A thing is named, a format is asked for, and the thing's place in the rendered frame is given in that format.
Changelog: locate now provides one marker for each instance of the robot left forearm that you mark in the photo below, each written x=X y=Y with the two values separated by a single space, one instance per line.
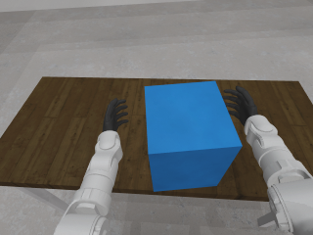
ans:
x=94 y=194

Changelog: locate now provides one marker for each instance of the left robot upper arm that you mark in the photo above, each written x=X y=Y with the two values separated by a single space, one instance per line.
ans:
x=83 y=224

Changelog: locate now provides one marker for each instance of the robot right forearm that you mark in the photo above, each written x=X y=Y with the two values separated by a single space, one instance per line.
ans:
x=273 y=156

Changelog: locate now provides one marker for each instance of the right robot upper arm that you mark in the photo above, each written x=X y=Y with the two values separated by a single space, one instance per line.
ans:
x=291 y=205

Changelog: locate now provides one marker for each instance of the carton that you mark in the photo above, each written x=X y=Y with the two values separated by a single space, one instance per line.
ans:
x=192 y=140

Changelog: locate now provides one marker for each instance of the table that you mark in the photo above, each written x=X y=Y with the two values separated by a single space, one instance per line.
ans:
x=51 y=140

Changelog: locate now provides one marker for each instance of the right robot hand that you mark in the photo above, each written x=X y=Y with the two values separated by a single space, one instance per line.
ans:
x=245 y=107

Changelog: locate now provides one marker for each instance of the left robot hand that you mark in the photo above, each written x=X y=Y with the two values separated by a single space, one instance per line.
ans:
x=110 y=120

